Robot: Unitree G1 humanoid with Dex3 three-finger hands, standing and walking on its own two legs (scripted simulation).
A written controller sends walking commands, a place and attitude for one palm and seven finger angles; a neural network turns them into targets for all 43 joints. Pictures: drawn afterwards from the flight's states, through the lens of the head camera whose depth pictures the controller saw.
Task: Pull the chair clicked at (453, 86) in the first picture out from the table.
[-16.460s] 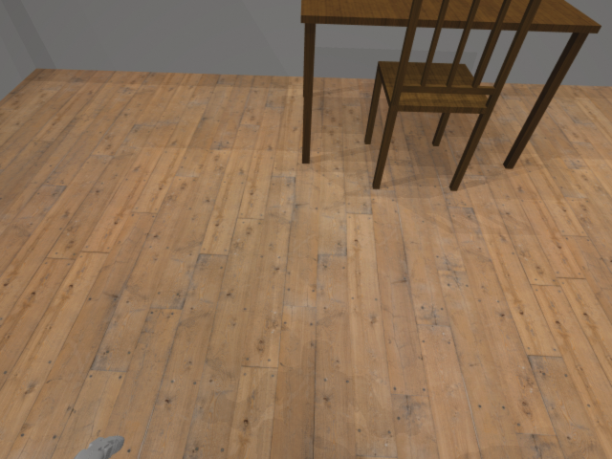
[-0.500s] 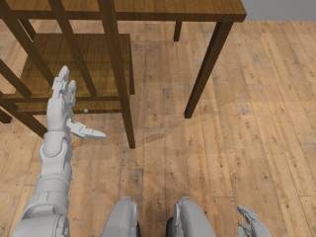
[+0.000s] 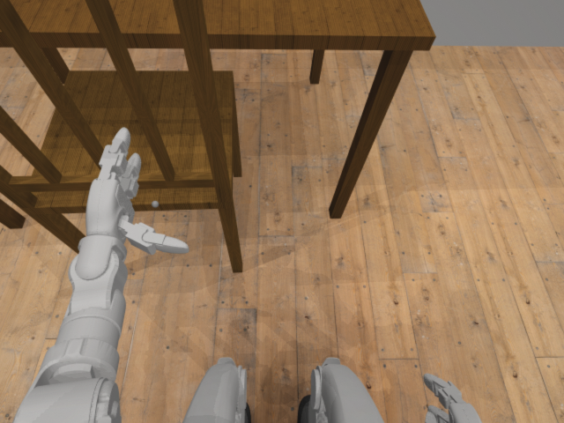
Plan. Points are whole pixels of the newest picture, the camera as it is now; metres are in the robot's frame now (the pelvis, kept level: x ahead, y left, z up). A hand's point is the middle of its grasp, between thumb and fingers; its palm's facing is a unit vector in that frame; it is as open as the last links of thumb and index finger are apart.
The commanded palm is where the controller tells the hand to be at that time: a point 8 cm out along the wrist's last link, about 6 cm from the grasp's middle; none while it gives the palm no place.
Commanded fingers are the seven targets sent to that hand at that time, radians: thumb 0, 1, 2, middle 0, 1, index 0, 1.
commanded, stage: aim the fingers beside a spindle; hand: left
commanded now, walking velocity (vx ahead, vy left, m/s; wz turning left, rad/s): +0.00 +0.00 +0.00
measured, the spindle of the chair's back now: (68, 109) +0.54 +0.33 +0.07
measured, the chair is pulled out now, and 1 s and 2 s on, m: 0.00 0.00 0.00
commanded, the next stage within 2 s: push the fingers through the gap in 0.26 s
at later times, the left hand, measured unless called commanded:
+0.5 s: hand (156, 203) +0.41 +0.19 +0.03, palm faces +0.08 -1.00 -0.03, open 17.0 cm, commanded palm +0.39 +0.24 +0.03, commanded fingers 0.00 -0.50 0.30 -0.06 -0.08 -0.06 -0.08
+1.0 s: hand (163, 168) +0.47 +0.19 +0.02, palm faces +0.08 -1.00 -0.03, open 17.0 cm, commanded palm +0.44 +0.23 +0.03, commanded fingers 0.00 -0.50 0.30 -0.06 -0.08 -0.06 -0.08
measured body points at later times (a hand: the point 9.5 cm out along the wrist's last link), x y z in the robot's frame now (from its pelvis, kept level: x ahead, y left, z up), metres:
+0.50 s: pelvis +0.00 +0.00 +0.00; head +0.11 +0.01 +0.43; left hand +0.40 +0.24 +0.03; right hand +0.12 -0.26 -0.12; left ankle +0.03 +0.09 -0.62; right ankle +0.04 -0.10 -0.62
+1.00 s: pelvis +0.00 +0.00 -0.01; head +0.14 +0.02 +0.41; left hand +0.46 +0.24 +0.03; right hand +0.06 -0.27 -0.13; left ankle +0.03 +0.09 -0.62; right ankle +0.04 -0.10 -0.62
